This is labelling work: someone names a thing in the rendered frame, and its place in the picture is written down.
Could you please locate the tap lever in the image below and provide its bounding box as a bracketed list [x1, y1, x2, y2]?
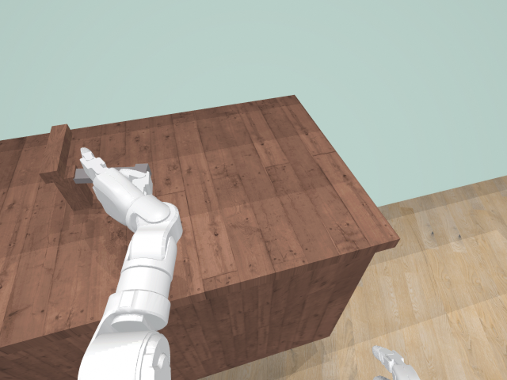
[73, 163, 152, 184]

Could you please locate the left robot hand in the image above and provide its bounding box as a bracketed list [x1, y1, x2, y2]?
[80, 147, 153, 226]

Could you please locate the left robot upper arm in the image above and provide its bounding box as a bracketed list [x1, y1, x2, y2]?
[79, 330, 171, 380]

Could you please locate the right robot hand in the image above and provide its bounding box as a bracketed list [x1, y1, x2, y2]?
[372, 345, 421, 380]

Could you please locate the left robot forearm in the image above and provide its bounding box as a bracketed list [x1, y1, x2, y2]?
[78, 195, 183, 380]

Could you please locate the counter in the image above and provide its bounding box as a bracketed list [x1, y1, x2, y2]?
[0, 95, 400, 380]

